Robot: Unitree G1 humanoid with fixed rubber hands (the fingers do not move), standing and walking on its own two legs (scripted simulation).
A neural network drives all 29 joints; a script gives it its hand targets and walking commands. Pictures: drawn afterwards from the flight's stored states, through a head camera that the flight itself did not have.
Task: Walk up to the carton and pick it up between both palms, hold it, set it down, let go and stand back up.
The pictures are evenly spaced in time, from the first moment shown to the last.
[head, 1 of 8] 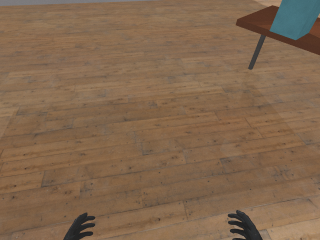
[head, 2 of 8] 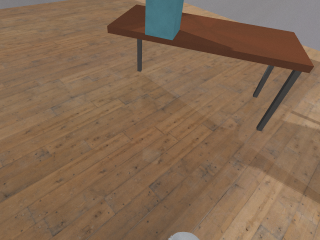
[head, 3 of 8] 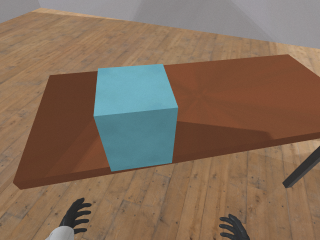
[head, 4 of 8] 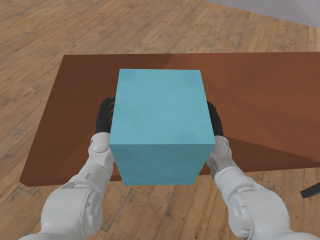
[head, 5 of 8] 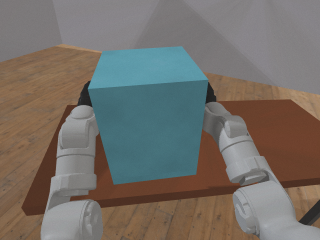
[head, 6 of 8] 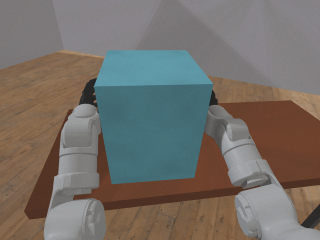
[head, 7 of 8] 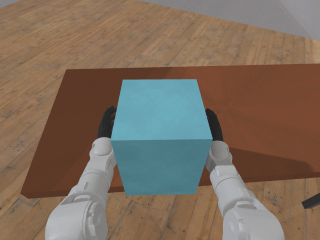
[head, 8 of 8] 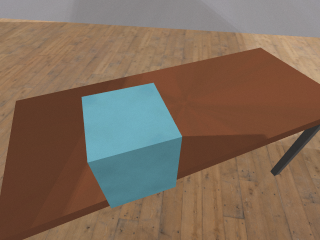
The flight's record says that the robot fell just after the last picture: no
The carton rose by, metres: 0.21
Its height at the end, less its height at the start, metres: +0.00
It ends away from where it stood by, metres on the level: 0.02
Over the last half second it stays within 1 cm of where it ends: yes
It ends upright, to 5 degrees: yes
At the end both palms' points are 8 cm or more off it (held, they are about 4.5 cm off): yes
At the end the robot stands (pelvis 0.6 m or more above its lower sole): yes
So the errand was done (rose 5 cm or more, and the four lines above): yes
